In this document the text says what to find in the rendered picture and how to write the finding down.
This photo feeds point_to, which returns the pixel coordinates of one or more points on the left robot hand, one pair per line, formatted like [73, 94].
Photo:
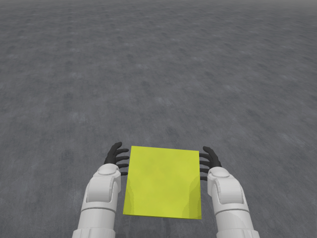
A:
[112, 159]

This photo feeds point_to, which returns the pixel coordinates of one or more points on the right robot hand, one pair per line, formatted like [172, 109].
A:
[213, 161]

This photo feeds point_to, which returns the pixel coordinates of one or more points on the robot right forearm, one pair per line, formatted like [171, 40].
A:
[230, 205]

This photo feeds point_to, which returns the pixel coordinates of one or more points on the carton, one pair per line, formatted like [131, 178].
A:
[163, 183]

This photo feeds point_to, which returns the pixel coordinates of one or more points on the robot left forearm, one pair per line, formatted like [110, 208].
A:
[99, 204]

